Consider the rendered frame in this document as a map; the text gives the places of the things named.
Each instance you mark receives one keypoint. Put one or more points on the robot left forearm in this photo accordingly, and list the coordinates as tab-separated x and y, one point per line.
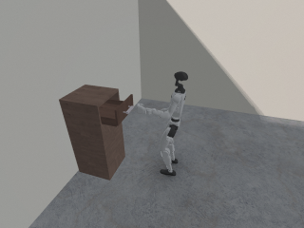
154	111

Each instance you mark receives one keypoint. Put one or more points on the handle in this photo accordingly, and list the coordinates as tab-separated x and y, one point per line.
130	108

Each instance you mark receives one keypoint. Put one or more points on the left robot upper arm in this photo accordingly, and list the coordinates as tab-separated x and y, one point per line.
175	101

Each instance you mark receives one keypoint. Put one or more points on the robot left foot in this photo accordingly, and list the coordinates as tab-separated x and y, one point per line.
166	172

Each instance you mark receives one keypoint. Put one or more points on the drawer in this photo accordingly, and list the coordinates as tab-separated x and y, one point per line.
112	111

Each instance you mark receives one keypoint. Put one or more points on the robot right foot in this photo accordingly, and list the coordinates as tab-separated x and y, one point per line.
175	161

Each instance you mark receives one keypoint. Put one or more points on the robot foot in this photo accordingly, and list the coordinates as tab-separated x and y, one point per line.
166	172
175	161

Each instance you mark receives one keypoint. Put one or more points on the cabinet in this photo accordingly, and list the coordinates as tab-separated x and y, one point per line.
98	148

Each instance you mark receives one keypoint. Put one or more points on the left robot hand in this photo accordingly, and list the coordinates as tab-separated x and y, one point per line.
140	108

